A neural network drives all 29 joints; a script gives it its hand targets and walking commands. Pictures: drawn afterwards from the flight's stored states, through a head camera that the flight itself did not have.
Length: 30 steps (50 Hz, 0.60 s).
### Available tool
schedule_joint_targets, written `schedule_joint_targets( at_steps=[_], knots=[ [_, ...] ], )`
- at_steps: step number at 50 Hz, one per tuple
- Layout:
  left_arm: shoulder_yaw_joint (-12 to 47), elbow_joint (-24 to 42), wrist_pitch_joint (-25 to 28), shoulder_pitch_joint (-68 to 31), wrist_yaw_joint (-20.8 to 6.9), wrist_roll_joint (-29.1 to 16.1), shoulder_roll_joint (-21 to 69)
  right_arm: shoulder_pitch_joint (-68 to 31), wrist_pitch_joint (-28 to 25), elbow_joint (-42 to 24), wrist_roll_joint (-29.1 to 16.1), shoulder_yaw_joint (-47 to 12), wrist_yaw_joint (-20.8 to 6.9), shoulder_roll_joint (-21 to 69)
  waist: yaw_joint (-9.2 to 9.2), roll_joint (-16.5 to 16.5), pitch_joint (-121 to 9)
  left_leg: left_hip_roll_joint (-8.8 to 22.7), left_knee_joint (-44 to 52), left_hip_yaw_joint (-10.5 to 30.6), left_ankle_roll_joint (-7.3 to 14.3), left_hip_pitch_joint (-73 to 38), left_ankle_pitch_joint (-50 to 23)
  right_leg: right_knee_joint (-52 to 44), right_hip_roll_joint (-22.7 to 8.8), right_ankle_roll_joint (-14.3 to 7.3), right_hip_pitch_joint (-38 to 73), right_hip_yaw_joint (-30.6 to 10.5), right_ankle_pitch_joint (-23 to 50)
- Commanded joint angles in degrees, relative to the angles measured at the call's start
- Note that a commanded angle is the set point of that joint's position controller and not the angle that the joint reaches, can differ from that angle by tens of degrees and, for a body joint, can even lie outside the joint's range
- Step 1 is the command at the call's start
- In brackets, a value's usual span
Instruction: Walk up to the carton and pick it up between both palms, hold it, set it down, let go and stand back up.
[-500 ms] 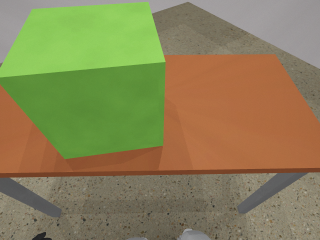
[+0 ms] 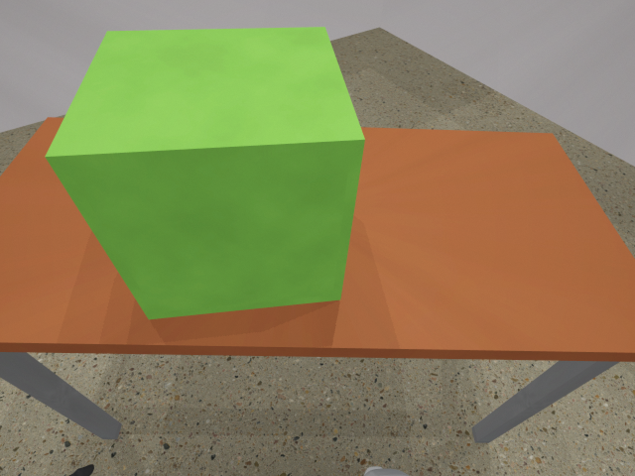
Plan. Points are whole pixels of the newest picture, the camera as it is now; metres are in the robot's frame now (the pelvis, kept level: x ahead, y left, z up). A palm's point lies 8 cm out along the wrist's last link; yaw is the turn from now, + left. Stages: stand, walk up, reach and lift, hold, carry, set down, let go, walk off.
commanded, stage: walk up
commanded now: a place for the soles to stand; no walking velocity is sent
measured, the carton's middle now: (234, 177) +0.49 +0.14 +0.10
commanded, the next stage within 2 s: none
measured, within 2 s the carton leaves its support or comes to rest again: neither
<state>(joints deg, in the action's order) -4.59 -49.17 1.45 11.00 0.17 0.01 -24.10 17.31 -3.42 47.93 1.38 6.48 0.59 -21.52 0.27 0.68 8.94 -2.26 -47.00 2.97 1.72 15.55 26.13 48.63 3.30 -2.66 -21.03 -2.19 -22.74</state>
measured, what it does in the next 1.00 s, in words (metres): steps on the spot: right foot, then left foot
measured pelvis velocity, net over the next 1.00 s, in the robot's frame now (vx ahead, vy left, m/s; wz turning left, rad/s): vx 0.00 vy -0.04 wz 0.08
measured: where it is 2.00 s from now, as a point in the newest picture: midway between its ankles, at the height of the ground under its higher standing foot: outside the picture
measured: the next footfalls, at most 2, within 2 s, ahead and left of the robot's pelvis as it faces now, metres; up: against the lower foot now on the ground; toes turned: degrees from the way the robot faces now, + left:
right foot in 0.36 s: +0.10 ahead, -0.15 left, +0.00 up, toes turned +8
left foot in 1.00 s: +0.06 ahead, +0.07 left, +0.00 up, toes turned +2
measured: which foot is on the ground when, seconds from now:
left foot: down 0.00-0.36, up 0.38-0.98, down 1.00-1.00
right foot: up 0.00-0.34, down 0.36-1.00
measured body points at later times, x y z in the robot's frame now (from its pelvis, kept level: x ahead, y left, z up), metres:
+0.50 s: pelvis +0.03 -0.08 +0.00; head +0.06 -0.09 +0.45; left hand +0.11 +0.25 -0.09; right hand +0.13 -0.40 -0.11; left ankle +0.01 +0.08 -0.68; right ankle +0.06 -0.15 -0.71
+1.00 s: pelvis +0.00 -0.04 +0.00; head +0.02 -0.03 +0.45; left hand +0.07 +0.30 -0.11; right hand +0.10 -0.36 -0.10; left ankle +0.02 +0.07 -0.70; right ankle +0.06 -0.15 -0.71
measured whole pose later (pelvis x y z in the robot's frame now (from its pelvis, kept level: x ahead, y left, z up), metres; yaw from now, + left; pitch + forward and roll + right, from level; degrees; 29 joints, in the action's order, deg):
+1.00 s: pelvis +0.00 -0.04 +0.00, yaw +5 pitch -7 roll -1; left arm -4.6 -49.2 1.8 12.5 0.2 0.0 -24.0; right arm 15.6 -1.2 47.9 0.9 6.5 1.4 -21.5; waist 0.2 0.1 8.7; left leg -1.2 -49.1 2.3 0.2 17.3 29.0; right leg 45.6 3.5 -2.3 -18.6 -1.9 -20.8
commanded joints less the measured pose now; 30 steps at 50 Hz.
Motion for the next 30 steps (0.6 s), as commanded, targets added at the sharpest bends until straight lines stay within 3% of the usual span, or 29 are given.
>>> schedule_joint_targets(
  at_steps=[1,2,3,5,6,7,9,10,12,13,14,15,16,17,18,19,20,21,22,23,24,25,27,28,30],
  knots=[
    [-1.1,3.1,-0.7,-2.1,0.3,0.3,-9.6,1.1,-2.7,-1.7,-0.6,1.1,2.1,-13.8,-0.65,-7.5,-6.5,16.8,22.4,24.8,0.1,-15.2,-38.5,5.3,-2.3,0.3,-13.5,-5.5,-5.5],
    [-1.6,3.2,-0.7,-1.0,0.4,0.1,-9.6,2.3,-2.6,-1.5,-0.3,1.3,2.2,-14.6,-0.72,-10.1,-6.4,15.8,20.7,23.3,0.3,-16.2,-42.4,4.8,-2.5,0.3,-14.4,-5.2,-5.5],
    [-1.5,4.0,-0.9,-2.7,0.5,0.5,-9.6,3.9,-2.5,-1.6,-0.6,1.2,2.4,-14.4,-2.22,-9.6,-7.2,15.3,19.0,22.7,0.2,-16.8,-47.2,5.1,-2.5,0.2,-14.8,-4.1,-5.3],
    [-1.3,4.5,-0.9,-3.8,0.4,0.1,-9.0,6.1,-2.5,-1.3,-0.8,1.1,2.6,-14.1,-2.41,-9.7,-6.9,14.4,17.2,21.2,0.2,-17.5,-52.4,4.7,-2.5,0.0,-14.7,-4.3,-4.7],
    [-1.4,4.7,-0.9,-4.8,0.7,0.2,-9.2,4.7,-2.3,-1.6,-0.9,1.4,2.8,-15.1,-2.29,-12.6,-7.5,15.3,16.0,21.5,3.0,-17.7,-51.8,6.1,-3.1,-0.6,-15.3,-3.0,-6.2],
    [-1.7,4.4,-1.0,-4.4,0.7,0.5,-9.9,5.1,-2.2,-1.7,-0.9,1.6,2.7,-14.6,-2.68,-11.2,-7.5,15.2,16.5,22.0,4.2,-17.8,-48.6,6.4,-2.8,-0.3,-15.1,-2.0,-4.5],
    [-1.7,4.4,-1.1,-3.7,0.5,0.7,-9.5,5.2,-1.8,-2.0,-1.3,1.9,2.9,-15.9,-2.88,-11.3,-9.2,16.7,15.4,24.2,6.0,-18.9,-46.4,5.9,-3.5,-1.1,-15.1,-1.8,-7.7],
    [-1.5,4.7,-1.0,-4.8,0.5,0.6,-9.6,4.8,-1.7,-2.9,-1.1,1.4,3.1,-16.0,-3.17,-10.7,-7.5,16.8,15.4,25.6,5.7,-17.5,-46.6,3.4,-3.6,-0.6,-15.4,-2.2,-9.2],
    [-1.7,4.8,-0.2,-3.3,0.4,0.7,-9.2,3.0,-1.7,-4.0,-0.7,1.5,3.1,-16.3,-2.07,-12.9,-5.7,17.4,14.0,24.6,8.7,-12.6,-47.8,-0.2,-4.6,-1.0,-12.0,-0.1,-6.7],
    [-1.5,4.1,0.4,-2.9,0.1,0.6,-8.8,1.5,-1.4,-3.8,-1.0,1.4,2.9,-16.0,-1.30,-12.5,-6.8,15.6,12.0,21.1,9.0,-10.4,-45.5,-7.6,-5.4,-1.4,-5.9,0.3,-4.5],
    [-2.1,3.2,1.4,-0.2,0.0,0.5,-9.6,-1.9,-1.3,-5.1,-1.3,0.9,2.4,-15.1,1.56,-9.8,-9.5,13.1,7.5,18.2,7.3,-4.7,-40.7,-15.1,-5.5,-2.7,3.1,-1.9,7.2],
    [-3.3,1.2,2.1,5.3,0.3,0.8,-11.8,-6.0,-1.4,-6.2,-1.6,0.5,1.9,-14.0,4.19,-6.8,-13.4,7.4,0.3,11.7,3.2,1.5,-35.7,-17.5,-6.5,-4.3,14.5,-8.2,18.3],
    [-4.2,0.4,2.4,9.0,0.4,0.8,-15.5,-6.4,-1.4,-7.0,-2.2,-0.3,1.9,-10.5,5.09,3.6,-15.4,0.0,-15.2,4.0,-0.4,7.5,-23.7,-22.9,-13.9,-7.8,19.6,-22.4,26.5],
    [-4.2,0.5,2.8,8.2,0.2,0.3,-16.5,-3.7,-0.9,-6.4,-2.0,-0.8,2.4,-10.2,3.66,7.1,-14.8,-1.8,-18.5,2.5,-1.7,14.6,5.6,-24.7,-21.7,-11.1,23.5,-34.9,35.2],
    [-3.4,1.0,2.8,7.4,0.3,0.2,-15.2,-3.0,-0.3,-5.3,-1.6,-0.5,2.7,-11.4,2.26,2.3,-12.2,-0.2,-17.0,4.1,-0.9,16.4,12.7,-23.7,-22.9,-13.0,23.4,-35.0,36.4],
    [-3.0,0.7,2.8,6.0,0.3,0.1,-14.6,-1.3,0.0,-4.5,-1.8,-0.9,2.6,-11.8,1.83,2.8,-11.0,1.1,-13.9,4.6,-0.7,15.9,13.0,-23.9,-22.4,-12.7,20.4,-34.0,32.1],
    [-3.6,0.9,2.0,5.0,0.4,0.3,-15.2,-1.0,-0.2,-4.1,-1.7,-0.2,2.5,-12.7,1.70,6.2,-7.3,1.3,-14.8,1.2,-0.5,16.6,12.1,-25.9,-19.8,-10.3,17.7,-29.8,27.7],
    [-3.9,2.0,1.6,2.8,0.3,0.6,-14.2,-0.8,-0.1,-2.9,-1.2,0.1,2.1,-13.1,1.25,6.2,-6.8,2.4,-13.1,1.1,0.1,16.6,9.4,-27.4,-17.9,-7.8,16.7,-27.2,19.5],
    [-3.0,3.0,1.7,1.5,0.3,0.7,-12.3,-1.8,0.0,-2.8,-1.0,-0.3,1.6,-12.8,1.23,7.3,-2.6,2.4,-12.5,-0.4,-0.4,16.8,7.2,-28.3,-16.3,-7.6,12.2,-25.3,19.3],
    [-3.7,2.4,2.0,4.7,0.5,0.5,-13.4,-0.8,0.4,-2.1,-1.2,0.1,1.3,-12.9,2.19,6.8,-2.6,2.6,-12.2,1.2,-0.7,17.0,3.0,-29.5,-16.1,-2.9,13.6,-27.2,24.1],
    [-3.2,1.2,2.2,5.0,0.7,0.3,-12.9,-1.1,0.7,-2.3,-1.2,-0.1,1.1,-11.8,1.68,7.4,-2.8,2.6,-11.7,3.2,-0.6,15.5,0.9,-29.2,-15.2,0.0,13.5,-25.6,24.2],
    [-3.0,1.4,2.2,4.7,0.7,0.4,-12.7,-1.6,1.0,-2.7,-1.2,-0.1,1.1,-11.7,1.86,9.9,-3.0,3.6,-10.1,1.3,-0.6,14.6,0.0,-30.4,-15.3,1.4,12.6,-25.2,21.4],
    [-2.5,1.0,2.7,6.5,1.1,0.3,-12.4,-2.9,1.2,-2.6,-0.9,-0.1,0.9,-11.2,2.36,5.1,-6.0,4.0,-8.5,2.4,-0.8,13.2,-0.1,-27.8,-15.5,-0.1,16.2,-26.1,30.6],
    [-2.5,1.2,2.6,6.1,1.2,0.4,-12.1,-2.6,1.5,-2.0,-0.9,0.0,1.0,-11.2,2.26,5.9,-8.0,4.0,-7.7,1.6,-1.2,14.0,0.4,-26.7,-15.3,-0.1,19.3,-25.2,31.0],
    [-2.8,1.0,2.4,6.7,1.5,0.3,-13.0,-3.4,1.9,-2.3,-0.8,0.0,1.1,-11.1,2.65,8.1,-5.4,3.9,-7.7,1.8,-0.4,14.0,-0.4,-28.1,-15.2,2.4,17.0,-25.2,28.8]
  ],
)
